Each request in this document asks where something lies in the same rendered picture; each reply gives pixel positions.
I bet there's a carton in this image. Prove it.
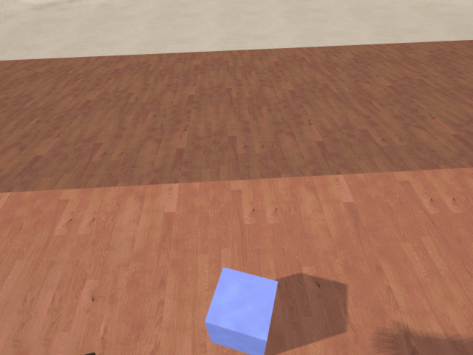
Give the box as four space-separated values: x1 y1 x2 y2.
205 267 278 355

